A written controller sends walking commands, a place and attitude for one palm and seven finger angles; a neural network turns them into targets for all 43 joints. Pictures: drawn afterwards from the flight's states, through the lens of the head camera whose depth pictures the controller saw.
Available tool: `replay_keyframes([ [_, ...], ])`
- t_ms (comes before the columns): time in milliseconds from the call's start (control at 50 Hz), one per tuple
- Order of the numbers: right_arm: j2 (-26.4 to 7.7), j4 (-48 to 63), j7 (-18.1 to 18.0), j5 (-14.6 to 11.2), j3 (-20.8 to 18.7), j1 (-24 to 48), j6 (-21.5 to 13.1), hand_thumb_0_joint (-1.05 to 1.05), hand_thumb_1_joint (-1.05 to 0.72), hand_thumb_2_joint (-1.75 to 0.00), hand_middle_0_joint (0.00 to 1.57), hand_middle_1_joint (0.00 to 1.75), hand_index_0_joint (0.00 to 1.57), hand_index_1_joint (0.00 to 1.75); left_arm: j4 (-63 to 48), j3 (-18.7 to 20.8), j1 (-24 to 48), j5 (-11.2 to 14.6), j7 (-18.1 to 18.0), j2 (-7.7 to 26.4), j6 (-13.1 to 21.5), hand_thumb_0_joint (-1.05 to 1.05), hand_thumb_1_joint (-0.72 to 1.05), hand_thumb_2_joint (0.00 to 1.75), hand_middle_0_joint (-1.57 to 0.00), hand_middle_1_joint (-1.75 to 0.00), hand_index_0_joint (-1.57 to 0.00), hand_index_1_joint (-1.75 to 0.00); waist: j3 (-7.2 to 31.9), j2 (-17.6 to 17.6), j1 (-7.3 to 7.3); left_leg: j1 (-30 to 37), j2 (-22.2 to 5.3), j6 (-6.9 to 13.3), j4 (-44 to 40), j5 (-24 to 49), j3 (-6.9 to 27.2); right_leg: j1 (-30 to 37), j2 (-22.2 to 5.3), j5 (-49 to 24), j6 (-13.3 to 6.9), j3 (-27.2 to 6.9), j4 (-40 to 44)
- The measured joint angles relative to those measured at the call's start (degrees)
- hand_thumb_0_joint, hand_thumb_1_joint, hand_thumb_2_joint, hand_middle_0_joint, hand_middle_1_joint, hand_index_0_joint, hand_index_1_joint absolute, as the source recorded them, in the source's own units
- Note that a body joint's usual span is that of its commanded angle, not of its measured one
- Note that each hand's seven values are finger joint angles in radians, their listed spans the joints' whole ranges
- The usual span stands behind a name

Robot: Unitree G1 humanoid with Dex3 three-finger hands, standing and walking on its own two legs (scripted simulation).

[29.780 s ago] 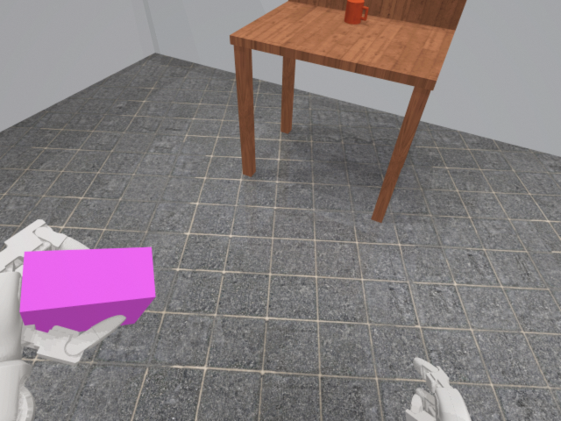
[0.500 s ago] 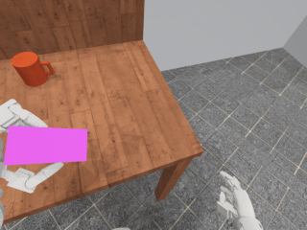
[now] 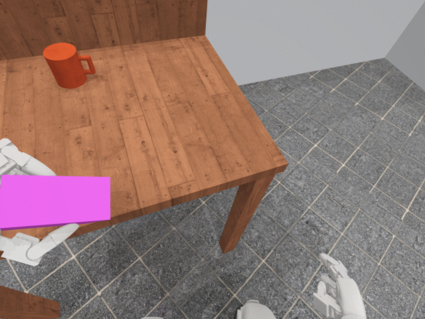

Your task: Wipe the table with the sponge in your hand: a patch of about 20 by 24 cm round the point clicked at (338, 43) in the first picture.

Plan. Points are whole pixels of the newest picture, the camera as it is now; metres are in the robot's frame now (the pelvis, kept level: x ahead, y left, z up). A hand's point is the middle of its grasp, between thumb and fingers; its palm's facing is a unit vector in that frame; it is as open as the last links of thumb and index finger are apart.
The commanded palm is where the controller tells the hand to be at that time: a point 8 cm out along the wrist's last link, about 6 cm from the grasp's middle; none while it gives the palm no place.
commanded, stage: come to a stop and stand still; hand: left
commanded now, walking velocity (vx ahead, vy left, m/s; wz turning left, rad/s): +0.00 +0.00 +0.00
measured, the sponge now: (67, 204) +0.24 +0.22 +0.13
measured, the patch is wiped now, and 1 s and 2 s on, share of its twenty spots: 0.00 0.00 0.00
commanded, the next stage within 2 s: none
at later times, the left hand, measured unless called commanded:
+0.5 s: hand out of the picture +0.16 +0.29 +0.17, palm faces +0.32 -0.87 -0.36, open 9.7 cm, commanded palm +0.10 +0.33 +0.19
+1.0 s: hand out of the picture +0.17 +0.26 +0.18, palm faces +0.31 -0.88 -0.37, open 9.7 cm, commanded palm +0.11 +0.31 +0.19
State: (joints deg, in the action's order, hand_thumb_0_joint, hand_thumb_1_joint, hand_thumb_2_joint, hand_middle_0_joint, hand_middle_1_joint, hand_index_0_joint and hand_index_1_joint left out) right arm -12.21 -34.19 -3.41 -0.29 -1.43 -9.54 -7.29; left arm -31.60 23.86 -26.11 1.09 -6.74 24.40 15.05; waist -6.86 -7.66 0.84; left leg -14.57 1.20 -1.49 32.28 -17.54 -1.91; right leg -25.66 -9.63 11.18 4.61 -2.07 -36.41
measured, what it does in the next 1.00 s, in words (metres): steps on the spot: right foot, then right foot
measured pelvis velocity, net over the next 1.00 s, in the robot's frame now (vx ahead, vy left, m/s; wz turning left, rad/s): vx -0.07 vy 0.04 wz -0.07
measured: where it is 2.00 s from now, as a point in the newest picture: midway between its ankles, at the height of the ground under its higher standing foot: outside the picture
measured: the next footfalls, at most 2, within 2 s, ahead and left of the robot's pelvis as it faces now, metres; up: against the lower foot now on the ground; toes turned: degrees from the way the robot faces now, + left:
right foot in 0.18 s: +0.02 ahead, -0.09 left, +0.00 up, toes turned -5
right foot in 0.66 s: -0.05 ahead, -0.03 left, +0.00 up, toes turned -4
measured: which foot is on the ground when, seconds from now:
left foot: down 0.00-0.70, up 0.72-0.92, down 0.94-1.00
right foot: down 0.00-0.02, up 0.04-0.16, down 0.18-0.36, up 0.38-0.64, down 0.66-1.00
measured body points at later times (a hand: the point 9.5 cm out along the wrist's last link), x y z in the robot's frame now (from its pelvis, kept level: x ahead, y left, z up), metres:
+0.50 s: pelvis -0.08 +0.06 +0.01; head -0.07 +0.09 +0.46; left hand +0.14 +0.34 +0.19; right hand +0.05 -0.18 -0.06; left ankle -0.01 +0.14 -0.72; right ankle -0.08 -0.05 -0.67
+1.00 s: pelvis -0.07 +0.04 +0.01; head -0.04 +0.06 +0.46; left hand +0.15 +0.31 +0.20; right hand +0.08 -0.21 -0.06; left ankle -0.04 +0.17 -0.72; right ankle -0.08 -0.02 -0.72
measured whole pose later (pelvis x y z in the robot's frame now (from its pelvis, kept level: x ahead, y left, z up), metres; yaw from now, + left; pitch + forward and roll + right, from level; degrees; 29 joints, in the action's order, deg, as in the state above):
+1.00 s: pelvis -0.07 +0.04 +0.01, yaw -4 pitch -2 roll +2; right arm -11.9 -34.6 -1.5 -0.7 -1.9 -11.8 -7.5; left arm -31.6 19.8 -24.3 1.7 -7.6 21.6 10.9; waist -5.3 -5.1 -0.6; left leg -13.7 -0.3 -0.6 29.3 -13.8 -2.9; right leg -13.3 0.8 19.8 -2.7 3.4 -35.5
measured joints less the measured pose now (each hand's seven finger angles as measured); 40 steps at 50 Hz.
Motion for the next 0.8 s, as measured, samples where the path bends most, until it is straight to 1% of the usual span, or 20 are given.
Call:
replay_keyframes([
  [40,0.71,0.21,-0.03,-0.48,-0.27,-0.52,-0.35,0.01,-0.90,-0.90,0.20,0.30,0.21,0.30,0.59,0.98,-0.92,0.10,0.14,0.67,-0.66,0.00,-0.47,1.04,-0.78,-1.37,-0.78,-1.36,-0.76,-1.30,-0.65,1.38,1.04,0.95,-0.53,0.38,-2.13,0.39,-0.52,-1.06,-1.02,-1.87,-0.01],
  [60,1.00,0.61,0.05,-0.51,-0.31,-1.19,-0.77,0.01,-0.90,-0.90,0.20,0.30,0.21,0.30,0.62,1.37,-1.36,0.12,0.30,0.87,-0.98,0.00,-0.47,1.04,-0.78,-1.37,-0.78,-1.36,-0.77,-0.90,-0.65,1.47,0.75,1.43,-0.12,0.30,-2.43,0.55,0.09,1.49,-1.52,-1.28,-2.15],
  [100,1.70,0.83,0.49,-0.29,-0.43,-2.86,-1.94,0.01,-0.91,-0.90,0.20,0.30,0.20,0.30,0.57,1.42,-1.08,-0.19,0.48,0.82,-1.15,-0.01,-0.47,1.04,-0.78,-1.37,-0.78,-1.36,-0.29,1.05,-0.51,0.97,-0.60,2.04,0.68,0.30,-1.84,1.84,2.90,8.66,-2.42,0.91,-6.85],
  [140,2.36,0.59,1.47,-0.54,-0.27,-4.62,-2.79,0.01,-0.90,-0.90,0.20,0.30,0.20,0.30,0.01,1.09,-0.09,-0.43,0.34,0.21,-0.89,-0.01,-0.47,1.04,-0.78,-1.37,-0.78,-1.36,0.81,2.67,-0.68,0.11,-1.64,2.14,0.90,0.84,-1.10,5.19,5.69,10.78,-3.25,3.53,-5.40],
  [180,2.70,0.54,2.62,-0.74,0.23,-6.11,-2.94,0.01,-0.90,-0.90,0.20,0.30,0.20,0.30,-0.66,1.00,0.94,-0.54,0.33,-0.44,-0.43,-0.01,-0.47,1.04,-0.78,-1.37,-0.78,-1.36,2.33,3.38,-1.00,-1.42,-1.93,2.15,2.11,0.91,-0.95,9.93,7.71,7.29,-3.99,5.38,1.73],
  [220,1.93,-0.40,3.33,-0.89,0.45,-5.96,-2.30,0.01,-0.90,-0.90,0.20,0.30,0.21,0.30,0.51,-0.04,2.70,-0.67,0.90,-2.34,0.17,-0.01,-0.47,1.04,-0.78,-1.37,-0.78,-1.37,2.25,6.51,-0.54,-2.37,-3.37,2.32,4.10,0.51,0.36,11.76,9.49,3.01,-4.77,6.62,5.32],
  [260,1.57,-1.32,3.65,-1.00,0.63,-5.97,-1.23,0.01,-0.90,-0.90,0.20,0.30,0.21,0.30,2.43,-0.93,3.08,-0.42,1.56,-2.98,0.17,0.00,-0.47,1.04,-0.78,-1.37,-0.78,-1.37,3.17,8.02,-0.06,-3.09,-3.25,2.77,5.40,-1.26,1.32,12.09,9.82,2.16,-4.80,7.07,6.38],
  [300,1.54,-1.55,3.50,-1.14,0.72,-6.04,-0.13,0.01,-0.90,-0.90,0.21,0.30,0.21,0.30,3.88,-1.38,2.05,0.32,2.12,-3.29,-0.77,0.00,-0.47,1.04,-0.78,-1.37,-0.77,-1.37,4.38,7.76,-0.21,-3.57,-2.11,2.83,5.97,-2.78,1.27,10.86,9.34,2.65,-5.08,5.97,5.21],
  [340,1.53,-1.67,2.86,-1.14,0.97,-5.81,0.53,0.01,-0.90,-0.90,0.21,0.30,0.21,0.30,5.30,-1.62,0.83,0.73,2.40,-3.50,-2.01,0.00,-0.47,1.04,-0.78,-1.37,-0.77,-1.37,4.81,7.05,-0.16,-3.27,-1.55,3.45,5.16,-0.28,0.24,9.47,8.72,5.31,-5.34,4.93,2.62],
  [360,1.57,-1.63,2.52,-1.10,1.09,-5.74,0.67,0.01,-0.90,-0.90,0.21,0.30,0.21,0.30,6.13,-1.80,0.47,0.78,2.37,-3.60,-2.78,0.00,-0.47,1.04,-0.78,-1.37,-0.77,-1.37,4.85,6.75,-0.09,-2.96,-1.42,3.95,4.50,1.81,-0.34,8.63,8.72,9.03,-5.46,4.20,0.45],
  [400,2.09,-1.55,2.34,-0.93,0.91,-5.75,0.64,0.01,-0.90,-0.90,0.20,0.30,0.21,0.30,7.86,-2.31,0.82,0.36,2.25,-3.76,-4.61,0.00,-0.47,1.04,-0.78,-1.37,-0.77,-1.37,4.59,6.43,0.19,-2.50,-1.27,4.72,3.66,2.63,-0.77,6.06,10.01,13.80,-5.23,2.41,-7.90],
  [440,2.84,-1.46,2.81,-0.80,0.74,-6.07,0.41,0.01,-0.90,-0.90,0.20,0.30,0.21,0.30,8.45,-2.80,2.02,-0.22,2.27,-3.66,-5.99,0.00,-0.47,1.04,-0.78,-1.37,-0.78,-1.37,4.19,6.07,0.42,-2.02,-1.08,4.93,1.69,3.65,-0.25,3.77,11.74,13.67,-5.04,1.84,-16.30],
  [480,3.25,-1.40,3.59,-0.58,0.94,-6.38,0.00,0.01,-0.90,-0.90,0.20,0.30,0.21,0.30,7.00,-3.13,2.74,-0.63,2.02,-3.57,-6.36,-0.01,-0.47,1.04,-0.78,-1.37,-0.78,-1.37,3.90,5.71,0.18,-1.75,-1.09,4.87,-0.74,5.47,0.29,2.66,12.80,12.45,-5.10,2.75,-19.82],
  [540,3.15,-0.84,4.55,-0.28,1.19,-6.52,-0.37,0.01,-0.90,-0.90,0.20,0.30,0.21,0.30,2.96,-3.12,1.95,-0.64,1.82,-3.53,-5.60,-0.01,-0.47,1.04,-0.78,-1.37,-0.77,-1.37,3.82,5.90,-0.75,-1.57,-1.52,4.51,-3.60,7.51,0.18,4.42,13.16,11.56,-5.74,5.07,-14.33],
  [620,2.61,0.56,4.27,0.14,1.22,-6.36,-0.05,0.01,-0.90,-0.90,0.20,0.30,0.21,0.30,0.90,-1.89,0.44,-0.06,2.03,-1.61,-4.28,-0.01,-0.47,1.04,-0.78,-1.37,-0.77,-1.37,4.76,7.21,-1.29,-2.12,-1.42,3.90,-4.77,8.33,-0.42,11.80,13.44,12.44,-6.89,6.91,2.05],
  [660,2.11,1.02,3.96,0.09,1.25,-5.67,0.53,0.01,-0.90,-0.90,0.20,0.30,0.21,0.30,2.40,-0.99,0.86,0.15,2.29,-0.63,-4.12,-0.01,-0.47,1.04,-0.78,-1.37,-0.77,-1.37,5.13,8.08,-1.48,-3.28,-1.11,3.58,-3.17,7.58,-0.76,15.36,13.50,8.01,-7.70,7.09,9.52],
  [680,1.64,0.91,3.81,0.00,1.13,-4.97,0.97,0.01,-0.90,-0.90,0.20,0.30,0.21,0.30,3.76,-0.97,1.48,0.21,2.45,-0.71,-4.22,0.00,-0.47,1.04,-0.78,-1.37,-0.77,-1.37,4.72,9.36,-1.28,-3.91,-1.47,3.39,-1.28,5.80,-0.33,15.93,13.88,3.83,-8.39,7.61,10.88],
  [720,1.02,0.29,3.59,-0.49,0.79,-4.20,2.06,0.01,-0.90,-0.90,0.20,0.30,0.21,0.30,6.40,-1.49,2.61,0.37,2.79,-0.79,-4.66,0.00,-0.47,1.04,-0.78,-1.37,-0.77,-1.37,4.58,11.23,-0.69,-6.51,-1.71,3.07,6.20,-2.13,1.32,16.17,14.51,2.47,-9.42,8.98,10.54],
  [760,1.17,-0.83,3.73,-1.24,0.56,-4.10,2.88,0.01,-0.90,-0.90,0.20,0.30,0.21,0.30,8.06,-1.98,2.67,0.76,2.88,-1.73,-5.06,0.00,-0.47,1.04,-0.78,-1.37,-0.77,-1.37,5.44,10.07,-1.43,-9.71,-0.40,2.47,17.14,-4.10,2.09,15.60,13.92,3.88,-9.97,8.48,9.44],
  [800,1.36,-1.40,3.84,-1.45,0.86,-4.22,3.12,0.01,-0.90,-0.90,0.20,0.30,0.21,0.30,8.75,-2.28,1.27,0.93,2.38,-3.58,-5.26,0.00,-0.47,1.04,-0.78,-1.37,-0.77,-1.37,6.40,7.84,-2.01,-11.34,0.20,1.87,23.68,-3.25,1.80,14.96,13.17,4.40,-10.18,7.04,9.22],
])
